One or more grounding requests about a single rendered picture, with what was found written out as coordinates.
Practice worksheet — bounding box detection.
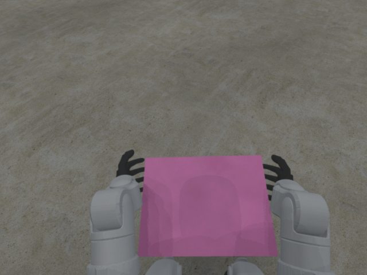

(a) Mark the robot right hand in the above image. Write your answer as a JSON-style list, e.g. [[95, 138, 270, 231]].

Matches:
[[263, 155, 293, 201]]

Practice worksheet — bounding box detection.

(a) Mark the left robot thigh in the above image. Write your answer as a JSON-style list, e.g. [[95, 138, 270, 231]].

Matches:
[[145, 259, 182, 275]]

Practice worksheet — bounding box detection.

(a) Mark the robot left forearm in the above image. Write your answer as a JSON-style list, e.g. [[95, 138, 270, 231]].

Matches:
[[87, 175, 143, 275]]

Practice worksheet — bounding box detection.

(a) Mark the right robot shin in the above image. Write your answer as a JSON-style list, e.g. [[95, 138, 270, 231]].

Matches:
[[235, 258, 248, 262]]

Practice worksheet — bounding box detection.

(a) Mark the robot left hand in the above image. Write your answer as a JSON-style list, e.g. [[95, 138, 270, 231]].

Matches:
[[116, 150, 145, 192]]

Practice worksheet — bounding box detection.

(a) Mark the carton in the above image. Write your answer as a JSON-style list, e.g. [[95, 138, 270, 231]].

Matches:
[[138, 155, 278, 257]]

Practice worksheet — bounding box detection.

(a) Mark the robot right forearm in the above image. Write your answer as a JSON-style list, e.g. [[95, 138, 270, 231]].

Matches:
[[270, 179, 336, 275]]

